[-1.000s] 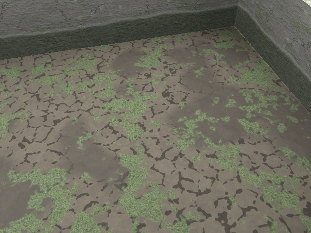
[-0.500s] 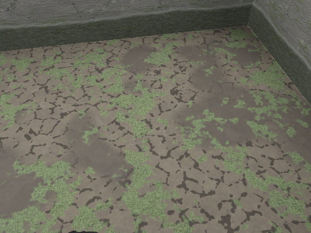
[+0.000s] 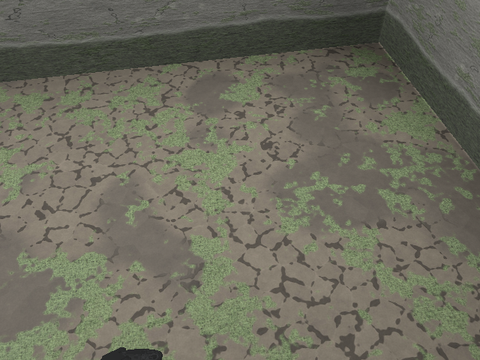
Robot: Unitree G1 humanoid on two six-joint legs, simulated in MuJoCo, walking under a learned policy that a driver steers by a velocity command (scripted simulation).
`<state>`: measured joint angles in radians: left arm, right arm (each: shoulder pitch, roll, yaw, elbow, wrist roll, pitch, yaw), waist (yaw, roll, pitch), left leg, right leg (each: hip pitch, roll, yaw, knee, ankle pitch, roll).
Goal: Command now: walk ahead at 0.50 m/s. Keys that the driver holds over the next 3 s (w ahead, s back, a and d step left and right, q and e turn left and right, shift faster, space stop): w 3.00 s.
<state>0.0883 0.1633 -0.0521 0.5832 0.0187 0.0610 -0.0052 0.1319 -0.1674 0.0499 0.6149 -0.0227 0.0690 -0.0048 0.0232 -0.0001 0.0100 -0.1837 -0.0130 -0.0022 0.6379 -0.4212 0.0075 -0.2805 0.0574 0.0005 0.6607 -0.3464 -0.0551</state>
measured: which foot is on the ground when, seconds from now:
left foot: down 0.00-1.00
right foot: down 0.00-1.00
